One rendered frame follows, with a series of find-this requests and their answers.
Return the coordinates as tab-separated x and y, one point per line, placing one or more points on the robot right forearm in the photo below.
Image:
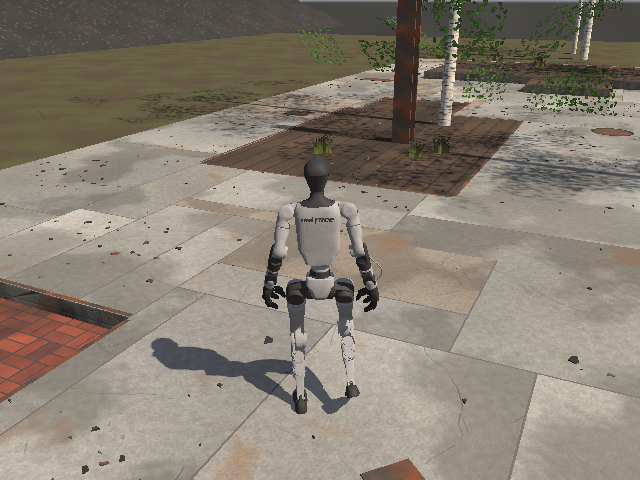
366	270

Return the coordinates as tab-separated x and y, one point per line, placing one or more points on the left robot shin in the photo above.
298	366

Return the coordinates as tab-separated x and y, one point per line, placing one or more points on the robot right hand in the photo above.
373	297

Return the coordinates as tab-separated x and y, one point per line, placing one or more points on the robot right upper arm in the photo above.
350	212

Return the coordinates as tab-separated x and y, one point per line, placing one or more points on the robot left upper arm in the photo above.
286	212

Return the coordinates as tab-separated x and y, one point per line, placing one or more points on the robot left forearm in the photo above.
273	270

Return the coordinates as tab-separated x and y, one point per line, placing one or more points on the robot left hand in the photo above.
267	293

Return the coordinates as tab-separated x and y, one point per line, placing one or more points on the robot left thigh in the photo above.
296	300

